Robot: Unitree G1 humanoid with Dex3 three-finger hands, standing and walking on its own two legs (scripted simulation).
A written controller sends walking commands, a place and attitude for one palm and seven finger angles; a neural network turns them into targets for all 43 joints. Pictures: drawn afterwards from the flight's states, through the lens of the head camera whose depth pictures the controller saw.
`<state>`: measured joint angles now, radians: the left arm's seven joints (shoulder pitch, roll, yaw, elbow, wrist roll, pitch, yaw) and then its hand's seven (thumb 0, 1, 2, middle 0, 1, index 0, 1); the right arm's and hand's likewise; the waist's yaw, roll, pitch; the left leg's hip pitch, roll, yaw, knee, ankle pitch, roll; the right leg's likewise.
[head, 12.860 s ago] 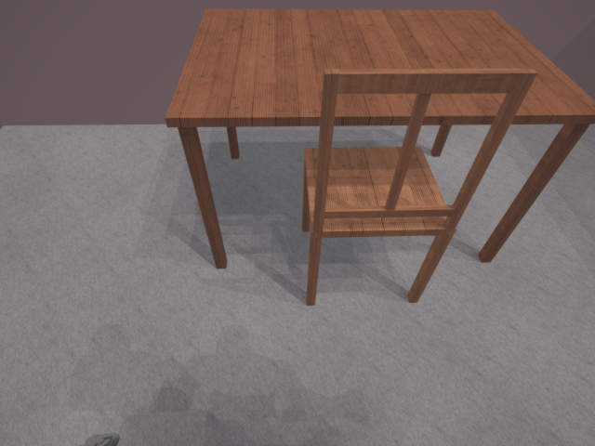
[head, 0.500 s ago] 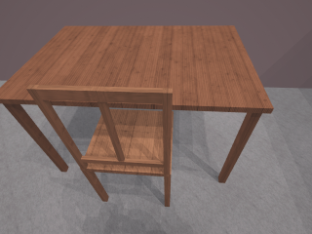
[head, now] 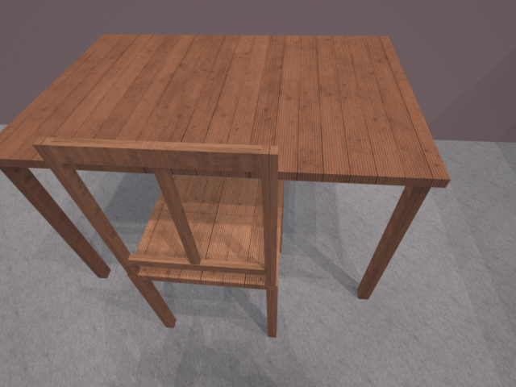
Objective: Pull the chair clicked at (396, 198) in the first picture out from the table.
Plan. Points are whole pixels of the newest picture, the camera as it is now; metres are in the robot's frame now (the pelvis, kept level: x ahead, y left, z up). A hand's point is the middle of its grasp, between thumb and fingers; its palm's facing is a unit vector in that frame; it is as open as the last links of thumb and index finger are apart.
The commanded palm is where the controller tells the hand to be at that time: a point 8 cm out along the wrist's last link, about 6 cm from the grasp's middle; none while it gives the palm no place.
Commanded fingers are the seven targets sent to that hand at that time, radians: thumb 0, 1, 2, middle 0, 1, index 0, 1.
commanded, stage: look again from close up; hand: left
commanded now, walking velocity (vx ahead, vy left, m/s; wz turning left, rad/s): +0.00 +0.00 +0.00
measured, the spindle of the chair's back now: (181, 222) +0.45 +0.20 -0.07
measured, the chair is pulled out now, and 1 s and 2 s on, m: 0.00 0.00 0.00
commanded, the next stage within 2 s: raise the hand toward the chair's back in 1.04 s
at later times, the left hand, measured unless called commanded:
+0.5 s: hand out of the picture -0.01 +0.16 -0.17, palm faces +0.03 -0.98 -0.20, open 7.3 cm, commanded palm none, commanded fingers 0.00 0.90 0.90 -0.20 -0.30 -0.20 -0.30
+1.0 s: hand out of the picture -0.01 +0.17 -0.17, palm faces +0.03 -0.98 -0.19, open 7.3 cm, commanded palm none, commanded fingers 0.00 0.90 0.90 -0.20 -0.30 -0.20 -0.30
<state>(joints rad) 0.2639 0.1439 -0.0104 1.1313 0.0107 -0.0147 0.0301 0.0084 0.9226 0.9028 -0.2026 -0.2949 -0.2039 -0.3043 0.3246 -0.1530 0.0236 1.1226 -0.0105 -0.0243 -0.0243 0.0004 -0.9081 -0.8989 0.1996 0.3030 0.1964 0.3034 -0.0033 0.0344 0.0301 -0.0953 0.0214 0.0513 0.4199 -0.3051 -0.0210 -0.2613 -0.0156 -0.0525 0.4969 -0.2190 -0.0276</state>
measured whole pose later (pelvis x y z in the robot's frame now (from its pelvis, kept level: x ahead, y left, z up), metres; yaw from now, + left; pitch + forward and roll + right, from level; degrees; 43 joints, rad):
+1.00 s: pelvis +0.00 +0.00 +0.00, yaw +0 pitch -1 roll +1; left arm 0.30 0.13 -0.01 1.13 0.01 -0.01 0.03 0.00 0.91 0.90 -0.20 -0.29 -0.20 -0.30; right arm 0.33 -0.11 0.02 1.14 -0.01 -0.03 -0.03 0.00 -0.91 -0.90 0.20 0.30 0.20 0.30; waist 0.01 0.01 0.03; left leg -0.09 0.03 0.05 0.41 -0.30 -0.02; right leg -0.24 -0.01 -0.05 0.46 -0.20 -0.03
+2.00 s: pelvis -0.04 +0.02 -0.11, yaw +2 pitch +18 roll -2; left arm 0.41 0.25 0.17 -0.13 -0.28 -0.26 -0.29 0.00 0.09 0.56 -0.12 -0.17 -0.12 -0.18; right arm 0.24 -0.19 0.02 0.55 0.03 -0.20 -0.04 0.01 -0.90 -0.90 0.21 0.30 0.20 0.30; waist -0.01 0.03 -0.13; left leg -0.97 0.02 -0.01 1.28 -0.63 0.01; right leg -1.06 -0.05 -0.09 1.19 -0.45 -0.01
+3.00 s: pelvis -0.03 +0.02 -0.09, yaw +2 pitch +16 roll -2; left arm 0.29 0.30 0.26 0.02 -0.31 -0.31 -0.36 -0.02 -0.50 0.30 -0.06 -0.08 -0.06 -0.09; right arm 0.22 -0.26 0.00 0.55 0.03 -0.23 -0.04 0.01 -0.90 -0.90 0.20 0.30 0.20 0.30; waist -0.03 0.01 -0.13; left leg -0.86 0.03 -0.03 1.17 -0.60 0.00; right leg -0.94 -0.04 -0.10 1.08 -0.43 -0.01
